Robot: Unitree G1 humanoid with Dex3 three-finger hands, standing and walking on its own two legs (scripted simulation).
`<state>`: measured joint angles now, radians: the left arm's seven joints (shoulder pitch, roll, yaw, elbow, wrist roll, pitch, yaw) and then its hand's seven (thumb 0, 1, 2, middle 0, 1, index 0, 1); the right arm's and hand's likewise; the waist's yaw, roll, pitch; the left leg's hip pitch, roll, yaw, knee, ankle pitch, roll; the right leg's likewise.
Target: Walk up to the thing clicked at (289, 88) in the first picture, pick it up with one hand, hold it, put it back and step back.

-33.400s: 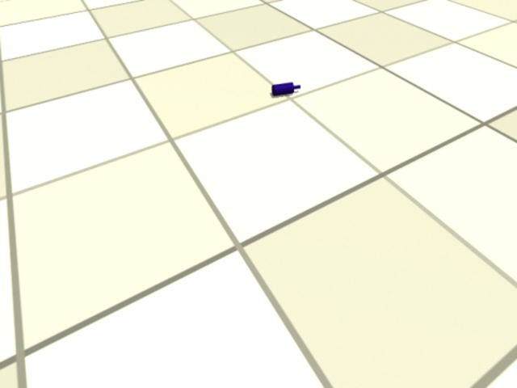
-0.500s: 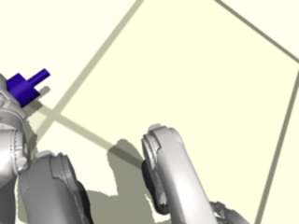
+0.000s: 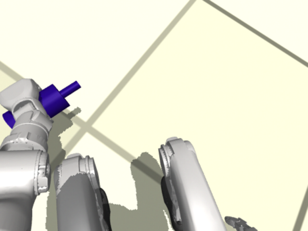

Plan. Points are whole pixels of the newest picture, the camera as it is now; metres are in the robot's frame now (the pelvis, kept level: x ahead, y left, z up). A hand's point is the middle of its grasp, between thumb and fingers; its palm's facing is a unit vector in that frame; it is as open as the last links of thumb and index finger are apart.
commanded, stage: lift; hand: left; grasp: from above
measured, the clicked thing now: (48, 103) +0.49 +0.25 -0.16
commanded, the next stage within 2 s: hold in 1.26 s
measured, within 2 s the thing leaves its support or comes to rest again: neither
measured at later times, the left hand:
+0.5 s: hand out of the picture +0.38 +0.27 +0.06, palm faces -0.35 -0.26 -0.90, open 10.3 cm
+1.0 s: hand out of the picture +0.36 +0.26 +0.24, palm faces -0.39 -0.29 -0.87, open 10.2 cm
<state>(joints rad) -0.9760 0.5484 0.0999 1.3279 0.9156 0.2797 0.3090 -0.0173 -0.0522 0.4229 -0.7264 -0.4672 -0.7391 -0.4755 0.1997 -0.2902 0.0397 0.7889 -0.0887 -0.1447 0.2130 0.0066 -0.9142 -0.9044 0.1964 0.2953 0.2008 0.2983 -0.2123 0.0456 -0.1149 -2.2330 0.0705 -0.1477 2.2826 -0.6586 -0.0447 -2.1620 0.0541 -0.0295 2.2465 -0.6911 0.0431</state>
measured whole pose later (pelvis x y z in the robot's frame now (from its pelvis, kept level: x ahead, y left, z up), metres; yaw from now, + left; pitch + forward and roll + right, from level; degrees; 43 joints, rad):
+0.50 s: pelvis +0.00 +0.00 +0.15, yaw +3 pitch +29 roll -4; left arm -0.61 0.39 -0.09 0.89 0.84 0.42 0.20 -0.01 -0.01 0.36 -0.74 -0.41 -0.76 -0.41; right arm 0.15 -0.25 0.00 0.76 0.01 -0.08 0.01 0.01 -0.90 -0.90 0.20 0.30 0.20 0.30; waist -0.11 0.06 -0.20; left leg -1.73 0.08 -0.09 1.80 -0.58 -0.03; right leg -1.66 0.03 -0.02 1.77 -0.62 0.03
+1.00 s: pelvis +0.05 +0.00 +0.33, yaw +6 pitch +16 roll -2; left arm -0.47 0.29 -0.18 0.91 0.80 0.44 0.20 -0.01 0.01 0.32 -0.76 -0.36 -0.78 -0.36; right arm 0.23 -0.25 0.01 0.81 0.04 -0.11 -0.07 0.01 -0.89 -0.90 0.20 0.30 0.20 0.30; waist -0.09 0.04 -0.13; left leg -0.94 0.07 -0.03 1.11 -0.45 -0.04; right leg -0.89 0.00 -0.01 1.09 -0.48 0.02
